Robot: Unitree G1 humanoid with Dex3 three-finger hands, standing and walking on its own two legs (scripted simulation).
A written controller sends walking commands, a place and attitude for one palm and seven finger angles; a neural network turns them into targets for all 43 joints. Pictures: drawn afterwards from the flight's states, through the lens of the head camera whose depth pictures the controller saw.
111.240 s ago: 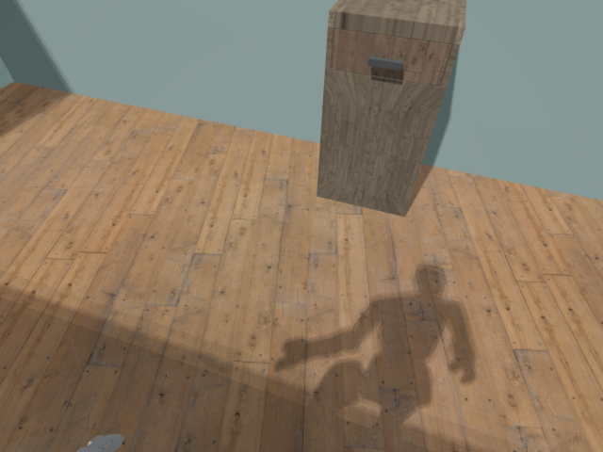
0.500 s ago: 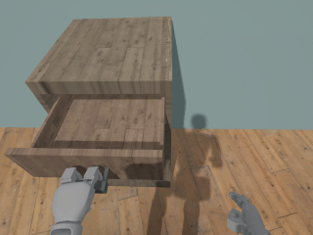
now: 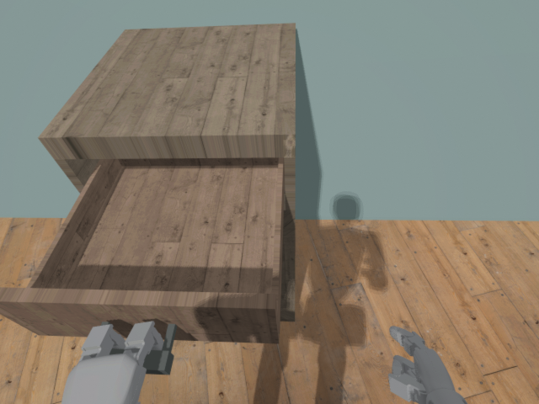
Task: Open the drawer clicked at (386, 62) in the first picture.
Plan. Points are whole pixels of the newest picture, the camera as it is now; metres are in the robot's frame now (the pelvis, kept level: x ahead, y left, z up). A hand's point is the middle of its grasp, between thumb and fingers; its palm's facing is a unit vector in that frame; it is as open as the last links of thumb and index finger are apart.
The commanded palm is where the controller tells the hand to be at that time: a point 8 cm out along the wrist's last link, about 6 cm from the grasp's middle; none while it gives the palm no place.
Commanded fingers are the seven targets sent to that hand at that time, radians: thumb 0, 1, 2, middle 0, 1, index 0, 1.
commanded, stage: pull the drawer open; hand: left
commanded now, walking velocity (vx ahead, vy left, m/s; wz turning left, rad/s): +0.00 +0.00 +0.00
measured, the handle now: (133, 345) +0.20 +0.22 +0.01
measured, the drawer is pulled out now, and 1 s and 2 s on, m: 0.27 0.30 0.29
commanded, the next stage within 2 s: open the thumb to release the handle in 0.36 s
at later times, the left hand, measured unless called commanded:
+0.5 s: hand out of the picture +0.11 +0.21 -0.01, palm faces -0.08 -0.13 -0.99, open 6.1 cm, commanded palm +0.09 +0.22 +0.04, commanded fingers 0.00 0.69 0.81 -0.38 -1.33 -0.38 -1.33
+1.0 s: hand out of the picture +0.12 +0.21 -0.01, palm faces -0.03 -0.12 -0.99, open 12.7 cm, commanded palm +0.09 +0.21 +0.04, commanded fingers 0.00 -0.50 0.30 -0.30 -1.20 -0.30 -1.20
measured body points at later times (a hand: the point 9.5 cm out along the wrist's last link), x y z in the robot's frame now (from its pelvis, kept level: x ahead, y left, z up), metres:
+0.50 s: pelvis -0.01 -0.01 -0.01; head +0.03 -0.04 +0.44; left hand +0.11 +0.21 +0.05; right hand +0.21 -0.21 -0.11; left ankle -0.01 +0.11 -0.69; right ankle -0.02 -0.07 -0.69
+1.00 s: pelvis -0.02 -0.01 -0.01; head +0.02 -0.05 +0.44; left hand +0.11 +0.21 +0.05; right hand +0.19 -0.22 -0.11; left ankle -0.01 +0.11 -0.69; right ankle -0.02 -0.07 -0.69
